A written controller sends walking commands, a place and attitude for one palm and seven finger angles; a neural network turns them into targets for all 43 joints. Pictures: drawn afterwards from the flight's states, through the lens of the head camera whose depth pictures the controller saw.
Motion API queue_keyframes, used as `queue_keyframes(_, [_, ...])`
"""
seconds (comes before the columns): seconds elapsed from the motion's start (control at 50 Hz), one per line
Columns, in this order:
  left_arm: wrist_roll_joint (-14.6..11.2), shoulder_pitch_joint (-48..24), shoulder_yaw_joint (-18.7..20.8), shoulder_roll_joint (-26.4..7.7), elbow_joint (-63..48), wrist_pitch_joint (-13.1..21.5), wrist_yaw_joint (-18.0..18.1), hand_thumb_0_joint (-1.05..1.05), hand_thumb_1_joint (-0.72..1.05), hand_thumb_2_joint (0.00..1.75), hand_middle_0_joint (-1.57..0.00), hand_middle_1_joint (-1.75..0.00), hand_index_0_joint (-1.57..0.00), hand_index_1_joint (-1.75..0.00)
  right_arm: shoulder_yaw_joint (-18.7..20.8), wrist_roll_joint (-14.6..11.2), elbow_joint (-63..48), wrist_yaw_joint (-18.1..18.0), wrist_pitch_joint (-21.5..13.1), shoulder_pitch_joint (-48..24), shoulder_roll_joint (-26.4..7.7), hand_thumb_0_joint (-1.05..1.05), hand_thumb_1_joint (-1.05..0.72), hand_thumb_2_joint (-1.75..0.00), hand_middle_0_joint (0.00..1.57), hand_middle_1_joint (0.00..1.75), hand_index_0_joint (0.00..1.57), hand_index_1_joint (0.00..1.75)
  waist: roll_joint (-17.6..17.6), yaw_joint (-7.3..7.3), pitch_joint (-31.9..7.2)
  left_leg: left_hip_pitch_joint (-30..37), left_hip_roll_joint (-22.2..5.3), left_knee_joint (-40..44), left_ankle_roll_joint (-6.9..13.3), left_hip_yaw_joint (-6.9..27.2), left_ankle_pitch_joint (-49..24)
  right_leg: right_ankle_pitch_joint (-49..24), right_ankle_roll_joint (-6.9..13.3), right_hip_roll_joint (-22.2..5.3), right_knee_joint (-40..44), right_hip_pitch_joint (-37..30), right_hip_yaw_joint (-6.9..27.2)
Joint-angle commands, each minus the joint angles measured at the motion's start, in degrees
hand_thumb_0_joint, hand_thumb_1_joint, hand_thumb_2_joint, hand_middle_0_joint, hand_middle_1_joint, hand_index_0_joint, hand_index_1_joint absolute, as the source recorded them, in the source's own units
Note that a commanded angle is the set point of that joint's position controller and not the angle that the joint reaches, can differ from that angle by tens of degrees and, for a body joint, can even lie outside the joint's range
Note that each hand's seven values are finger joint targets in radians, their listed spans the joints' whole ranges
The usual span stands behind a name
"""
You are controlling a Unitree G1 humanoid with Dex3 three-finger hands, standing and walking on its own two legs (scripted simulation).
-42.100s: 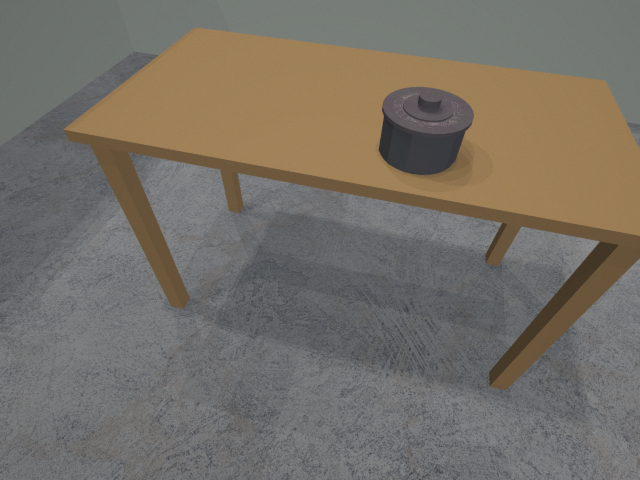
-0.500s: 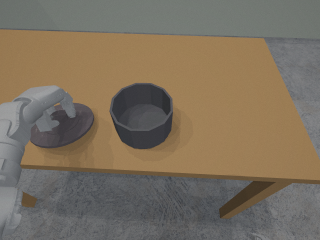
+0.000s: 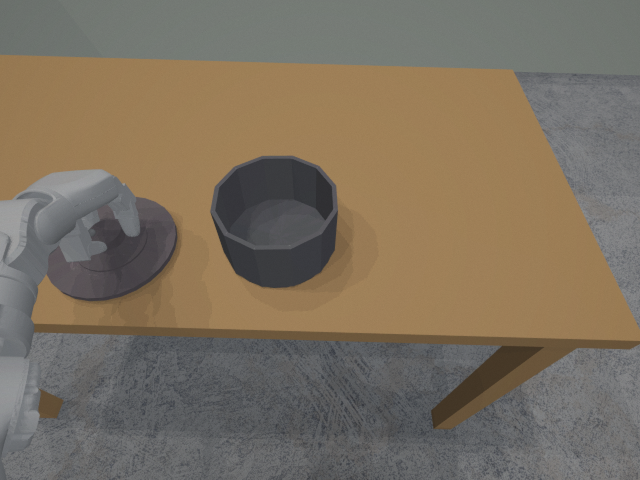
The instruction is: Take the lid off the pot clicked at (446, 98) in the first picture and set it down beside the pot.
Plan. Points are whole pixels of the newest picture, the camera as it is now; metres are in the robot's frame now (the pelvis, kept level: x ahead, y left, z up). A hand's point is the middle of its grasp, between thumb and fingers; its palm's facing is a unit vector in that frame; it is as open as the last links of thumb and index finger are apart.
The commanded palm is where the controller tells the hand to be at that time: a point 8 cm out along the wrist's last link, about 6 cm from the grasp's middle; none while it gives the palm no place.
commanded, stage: open the fingers wide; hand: left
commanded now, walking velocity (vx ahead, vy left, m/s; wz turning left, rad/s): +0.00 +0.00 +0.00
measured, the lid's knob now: (106, 235) +0.43 +0.30 +0.03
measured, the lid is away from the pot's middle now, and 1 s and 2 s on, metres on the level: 0.24 0.24 0.24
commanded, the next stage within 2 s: raise the empty hand in 1.02 s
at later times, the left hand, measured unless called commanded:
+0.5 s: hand (87, 233) +0.40 +0.31 +0.06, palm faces -0.45 -0.07 -0.89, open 8.0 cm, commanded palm +0.42 +0.30 +0.11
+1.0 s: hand (89, 228) +0.42 +0.31 +0.06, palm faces -0.43 -0.06 -0.90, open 11.0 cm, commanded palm +0.42 +0.31 +0.11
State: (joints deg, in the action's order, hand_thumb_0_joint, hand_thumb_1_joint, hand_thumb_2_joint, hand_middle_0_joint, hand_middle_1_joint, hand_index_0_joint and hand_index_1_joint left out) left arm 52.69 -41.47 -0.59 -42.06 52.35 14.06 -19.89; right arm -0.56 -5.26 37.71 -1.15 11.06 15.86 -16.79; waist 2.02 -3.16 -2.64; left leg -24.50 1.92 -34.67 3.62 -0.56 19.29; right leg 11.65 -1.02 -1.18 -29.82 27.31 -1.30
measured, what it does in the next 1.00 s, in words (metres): stands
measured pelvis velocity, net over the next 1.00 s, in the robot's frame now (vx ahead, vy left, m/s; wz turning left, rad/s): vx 0.01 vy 0.01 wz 0.00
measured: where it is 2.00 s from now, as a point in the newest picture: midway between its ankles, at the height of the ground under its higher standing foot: outside the picture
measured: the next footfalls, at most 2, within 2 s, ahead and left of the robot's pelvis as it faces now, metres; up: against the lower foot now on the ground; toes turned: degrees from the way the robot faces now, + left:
none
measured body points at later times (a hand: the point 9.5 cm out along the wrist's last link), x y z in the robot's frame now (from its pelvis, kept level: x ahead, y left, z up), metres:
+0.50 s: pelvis -0.01 +0.00 +0.00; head +0.06 +0.00 +0.44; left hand +0.42 +0.31 +0.11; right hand +0.06 -0.28 -0.13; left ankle -0.03 +0.08 -0.73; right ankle +0.03 -0.14 -0.73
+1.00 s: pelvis +0.01 +0.01 +0.00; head +0.08 +0.01 +0.44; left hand +0.44 +0.31 +0.11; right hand +0.08 -0.27 -0.13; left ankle -0.03 +0.08 -0.73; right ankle +0.03 -0.14 -0.73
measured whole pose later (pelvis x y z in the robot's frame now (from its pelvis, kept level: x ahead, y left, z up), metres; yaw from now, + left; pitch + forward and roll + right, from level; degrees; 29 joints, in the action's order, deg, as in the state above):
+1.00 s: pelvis +0.01 +0.01 +0.00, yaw +0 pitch +11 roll -2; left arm 52.9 -39.8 1.1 -43.6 49.6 14.7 -18.3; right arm -0.3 -5.5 36.6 -1.4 12.8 15.5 -16.5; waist 1.9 -3.4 -2.8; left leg -26.9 1.6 -36.3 3.9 -0.5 20.7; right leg 12.4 -1.0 -0.8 -30.4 29.3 -1.3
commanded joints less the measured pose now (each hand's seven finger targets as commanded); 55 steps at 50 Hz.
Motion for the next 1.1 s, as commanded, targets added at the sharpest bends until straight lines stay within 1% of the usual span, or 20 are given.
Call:
queue_keyframes(0.0, [-0.83,-20.48,3.92,-13.68,-9.88,1.98,3.04,0.0,0.38,1.2,-0.93,-0.7,-0.98,-0.7,3.43,0.76,-5.54,-0.92,-0.24,1.14,-9.31,0.0,-0.9,-0.9,0.2,0.3,0.2,0.3,1.57,-0.65,-17.02,9.25,-0.9,3.03,-0.2,2.49,-19.98,-7.7,4.53,2.81,1.77,-3.97,-1.68])
queue_keyframes(0.06, [-0.69,-20.58,4.98,-15.68,-7.26,0.74,3.96,0.0,0.35,1.15,-0.88,-0.71,-0.92,-0.71,3.26,0.32,-5.35,-1.0,-0.1,1.99,-9.6,0.0,-0.9,-0.9,0.2,0.3,0.2,0.3,1.12,-0.62,-16.07,7.93,-0.73,3.32,-0.01,2.51,-16.73,-5.51,4.6,2.96,1.56,-3.07,-1.83])
queue_keyframes(0.08, [-0.31,-21.3,6.83,-18.26,-7.71,0.84,4.34,0.0,0.34,1.13,-0.86,-0.72,-0.9,-0.72,3.42,0.33,-4.97,-1.07,-0.22,2.31,-10.08,0.0,-0.9,-0.9,0.2,0.3,0.2,0.3,0.66,-0.46,-16.89,8.17,-0.69,3.11,0.05,2.43,-17.05,-6.0,4.68,2.91,1.46,-3.34,-1.66])
queue_keyframes(0.26, [0.23,-23.76,3.76,-16.44,-5.77,-0.39,4.39,0.0,0.23,1.01,-0.72,-0.75,-0.75,-0.75,2.98,-0.19,-5.01,-1.41,-0.34,2.72,-9.76,0.0,-0.9,-0.9,0.2,0.3,0.2,0.3,1.47,-1.07,-16.2,6.08,-0.49,3.34,0.18,2.1,-12.67,-3.55,4.6,2.93,1.4,-2.67,-1.48])
queue_keyframes(0.32, [0.19,-21.98,5.07,-17.99,-4.32,-0.14,4.09,0.0,0.19,0.97,-0.67,-0.76,-0.7,-0.76,2.78,-0.14,-5.44,-1.61,-0.46,2.88,-9.8,0.0,-0.9,-0.9,0.2,0.3,0.2,0.3,-0.13,-0.92,-16.9,5.09,-0.15,2.62,0.33,1.87,-13.5,-5.01,4.56,2.96,1.06,-3.96,-1.31])
queue_keyframes(0.36, [-0.47,-21.15,3.12,-15.63,-2.15,-0.61,3.36,0.0,0.17,0.94,-0.64,-0.76,-0.66,-0.76,2.75,-0.23,-5.38,-1.7,-0.69,3.08,-9.84,0.0,-0.9,-0.9,0.2,0.3,0.2,0.3,-1.69,-1.43,-15.27,3.49,-0.2,2.67,0.59,1.28,-11.51,-4.21,4.3,2.98,1.39,-3.55,-1.22])
queue_keyframes(0.44, [-0.06,-22.76,3.5,-17.28,-2.37,-0.69,2.53,0.0,0.12,0.89,-0.58,-0.77,-0.6,-0.77,2.59,-0.36,-5.56,-1.84,-0.74,3.35,-10.07,0.0,-0.9,-0.9,0.2,0.3,0.2,0.3,-0.88,-1.36,-15.58,3.25,-0.03,2.45,0.57,1.4,-10.82,-3.27,4.35,3.09,1.08,-3.1,-1.32])
queue_keyframes(0.46, [0.05,-25.6,2.36,-16.38,-5.59,-0.46,2.32,0.0,0.1,0.88,-0.57,-0.77,-0.58,-0.77,2.71,-0.26,-5.58,-1.88,-0.73,2.96,-9.98,0.0,-0.9,-0.9,0.2,0.3,0.2,0.3,1.87,-1.61,-16.94,5.03,-0.21,2.47,0.53,1.46,-11.87,-3.87,4.5,2.96,1.09,-2.79,-1.16])
queue_keyframes(0.5, [0.0,-25.88,4.74,-18.84,-9.47,0.55,2.45,0.0,0.08,0.84,-0.53,-0.78,-0.54,-0.78,3.08,0.24,-5.98,-2.0,-0.67,3.14,-9.76,0.0,-0.9,-0.9,0.2,0.3,0.2,0.3,3.08,-1.16,-21.69,8.06,-0.12,1.48,0.64,1.46,-16.38,-7.2,4.52,2.93,0.72,-5.26,-0.83])
queue_keyframes(0.54, [-0.49,-21.5,5.84,-19.01,-5.0,0.63,2.51,0.0,0.06,0.81,-0.5,-0.8,-0.51,-0.8,2.66,0.04,-5.95,-2.23,-0.67,3.36,-9.62,0.0,-0.9,-0.9,0.2,0.3,0.2,0.3,0.95,-1.03,-19.91,5.64,0.05,1.19,0.6,1.16,-16.62,-8.3,4.39,2.94,0.39,-5.69,-0.95])
queue_keyframes(0.66, [-0.88,-20.99,5.05,-17.63,-5.76,0.4,2.43,0.0,-0.01,0.71,-0.4,-0.82,-0.4,-0.82,2.87,-0.01,-5.56,-1.91,-0.42,3.27,-9.66,0.0,-0.9,-0.9,0.2,0.3,0.2,0.3,1.84,-1.0,-17.84,6.29,-0.23,1.25,0.35,1.33,-18.81,-9.17,4.54,3.1,0.52,-4.29,-1.41])
queue_keyframes(0.68, [-0.69,-21.49,6.75,-19.79,-7.56,0.76,2.62,0.0,-0.02,0.7,-0.38,-0.83,-0.38,-0.83,3.02,0.08,-5.62,-1.72,-0.34,3.02,-9.95,0.0,-0.9,-0.9,0.2,0.3,0.2,0.3,2.52,-0.7,-19.17,7.35,-0.24,1.13,0.27,1.47,-20.43,-10.12,4.65,3.03,0.42,-4.95,-1.21])
queue_keyframes(0.74, [-0.9,-20.12,6.24,-18.36,-8.46,0.88,2.64,0.0,-0.03,0.68,-0.36,-0.83,-0.36,-0.83,3.07,0.15,-5.95,-1.59,-0.1,2.88,-9.4,0.0,-0.9,-0.9,0.2,0.3,0.2,0.3,2.32,-0.74,-20.39,8.22,-0.32,0.87,0.31,1.5,-22.23,-11.4,4.5,3.03,0.36,-5.79,-1.19])
queue_keyframes(0.8, [-1.28,-20.4,7.85,-20.14,-10.44,1.13,2.96,0.0,-0.03,0.68,-0.36,-0.83,-0.36,-0.83,3.12,0.39,-6.03,-1.55,0.19,2.74,-9.43,0.0,-0.9,-0.9,0.2,0.3,0.2,0.3,2.94,-0.66,-22.07,9.76,-0.31,0.63,0.38,1.68,-25.71,-13.33,4.42,3.05,0.34,-6.58,-1.22])
queue_keyframes(0.84, [-1.53,-19.24,7.07,-19.02,-7.52,0.64,2.95,0.0,-0.03,0.68,-0.36,-0.83,-0.36,-0.83,2.93,0.14,-5.64,-1.5,0.21,2.8,-9.52,0.0,-0.9,-0.9,0.2,0.3,0.2,0.3,1.2,-0.91,-19.09,7.92,-0.42,0.98,0.33,1.63,-23.75,-12.19,4.3,3.15,0.55,-5.46,-1.48])
queue_keyframes(0.88, [-1.2,-22.21,7.97,-20.67,-11.06,0.81,3.19,0.0,-0.03,0.69,-0.36,-0.83,-0.36,-0.83,3.16,0.12,-5.48,-1.38,0.34,2.47,-9.81,0.0,-0.9,-0.9,0.2,0.3,0.2,0.3,3.9,-0.64,-19.93,10.05,-0.67,1.4,-0.13,2.19,-25.43,-11.87,4.59,2.97,0.58,-5.08,-1.45])
queue_keyframes(0.94, [-0.75,-18.3,6.31,-16.98,-13.46,1.07,3.58,0.0,-0.03,0.69,-0.36,-0.83,-0.36,-0.83,3.38,0.28,-6.31,-0.8,0.35,2.16,-8.71,0.0,-0.9,-0.9,0.2,0.3,0.2,0.3,6.24,-0.31,-22.8,14.59,-1.08,0.37,-1.32,3.31,-33.88,-13.19,4.51,3.3,0.18,-4.44,-1.83])
queue_keyframes(1.0, [-1.73,-15.43,9.49,-19.69,-12.61,0.97,4.14,0.0,-0.03,0.69,-0.37,-0.83,-0.37,-0.83,3.22,0.54,-6.43,-0.39,0.76,1.82,-9.1,0.0,-0.9,-0.9,0.2,0.3,0.2,0.3,3.03,0.07,-23.05,12.87,-0.98,0.33,-0.84,3.14,-34.4,-15.19,4.34,3.27,0.36,-6.61,-1.55])
queue_keyframes(1.04, [-2.49,-16.21,6.98,-16.25,-13.22,0.12,4.18,0.0,-0.04,0.7,-0.37,-0.82,-0.37,-0.82,3.43,0.32,-6.7,-0.21,0.98,1.15,-8.67,0.0,-0.9,-0.9,0.2,0.3,0.2,0.3,2.56,-0.41,-21.36,12.77,-1.08,0.89,-0.7,3.08,-33.42,-14.92,4.15,3.12,0.78,-6.01,-1.64])
queue_keyframes(1.08, [-2.33,-18.05,6.14,-15.69,-15.79,-0.26,4.24,0.0,-0.04,0.7,-0.37,-0.82,-0.37,-0.82,3.58,0.34,-6.53,0.11,1.09,0.6,-8.97,0.0,-0.9,-0.9,0.2,0.3,0.2,0.3,4.62,-0.6,-20.6,14.82,-1.52,1.14,-1.47,4.03,-35.88,-13.85,4.24,3.12,0.94,-4.06,-1.85])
